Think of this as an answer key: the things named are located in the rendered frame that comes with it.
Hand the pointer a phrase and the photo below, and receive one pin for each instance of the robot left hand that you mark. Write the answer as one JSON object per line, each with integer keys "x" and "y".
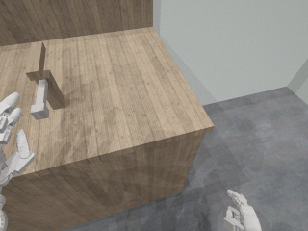
{"x": 9, "y": 116}

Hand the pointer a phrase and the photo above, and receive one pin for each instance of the robot right hand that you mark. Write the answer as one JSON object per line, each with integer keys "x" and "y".
{"x": 243, "y": 220}

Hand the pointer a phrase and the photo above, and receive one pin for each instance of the tap lever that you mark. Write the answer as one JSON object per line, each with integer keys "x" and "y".
{"x": 40, "y": 110}

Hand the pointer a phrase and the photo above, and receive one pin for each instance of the counter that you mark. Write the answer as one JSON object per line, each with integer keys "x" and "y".
{"x": 124, "y": 125}

